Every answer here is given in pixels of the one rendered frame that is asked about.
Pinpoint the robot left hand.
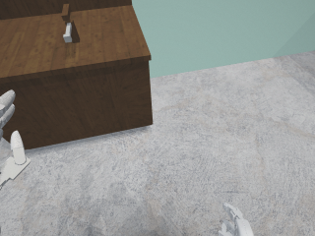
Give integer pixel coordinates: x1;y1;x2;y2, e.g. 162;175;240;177
0;89;31;190

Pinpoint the tap lever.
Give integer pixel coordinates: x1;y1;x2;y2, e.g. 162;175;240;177
63;23;72;43

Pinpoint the robot right hand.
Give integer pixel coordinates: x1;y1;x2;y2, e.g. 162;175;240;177
219;203;255;236

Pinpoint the counter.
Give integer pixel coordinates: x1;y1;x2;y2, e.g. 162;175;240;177
0;0;154;150

